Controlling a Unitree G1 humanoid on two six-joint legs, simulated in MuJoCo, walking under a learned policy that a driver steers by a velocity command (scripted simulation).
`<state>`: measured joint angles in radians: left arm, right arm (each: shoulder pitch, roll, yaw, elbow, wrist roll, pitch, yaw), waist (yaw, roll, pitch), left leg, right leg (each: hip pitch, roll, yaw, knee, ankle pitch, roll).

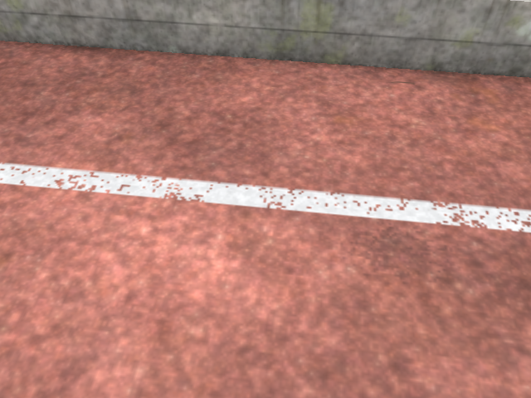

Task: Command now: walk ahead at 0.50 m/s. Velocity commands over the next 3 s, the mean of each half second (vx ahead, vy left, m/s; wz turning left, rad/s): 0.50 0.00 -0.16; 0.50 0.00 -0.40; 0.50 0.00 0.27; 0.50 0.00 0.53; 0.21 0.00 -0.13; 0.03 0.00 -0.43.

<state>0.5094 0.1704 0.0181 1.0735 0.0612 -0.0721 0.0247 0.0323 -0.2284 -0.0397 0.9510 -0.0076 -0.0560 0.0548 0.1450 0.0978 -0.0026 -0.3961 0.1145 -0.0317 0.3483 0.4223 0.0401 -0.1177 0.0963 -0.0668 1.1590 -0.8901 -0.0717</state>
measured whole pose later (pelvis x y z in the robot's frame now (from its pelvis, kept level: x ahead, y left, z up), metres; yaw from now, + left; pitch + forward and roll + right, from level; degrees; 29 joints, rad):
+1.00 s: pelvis +0.60 -0.01 -0.08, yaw -19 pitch +1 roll +0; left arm 0.46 0.24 0.06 1.00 0.01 -0.08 0.01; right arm 0.01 -0.22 -0.03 0.79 -0.03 -0.08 0.01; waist 0.07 0.00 0.05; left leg -0.44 -0.02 0.04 0.50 -0.07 0.06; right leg 0.04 0.13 0.18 0.48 -0.46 -0.11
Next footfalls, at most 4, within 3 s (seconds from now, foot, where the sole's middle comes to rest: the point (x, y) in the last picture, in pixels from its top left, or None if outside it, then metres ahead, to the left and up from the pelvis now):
0.02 left None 0.16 0.12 -0.84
0.44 right None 0.44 -0.05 -0.84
0.98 left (304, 320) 0.78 0.03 -0.84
1.50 right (389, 276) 0.97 -0.21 -0.84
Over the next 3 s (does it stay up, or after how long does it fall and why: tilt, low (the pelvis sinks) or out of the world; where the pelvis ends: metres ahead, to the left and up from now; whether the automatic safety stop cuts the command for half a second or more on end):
stays up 1.21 -0.06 -0.06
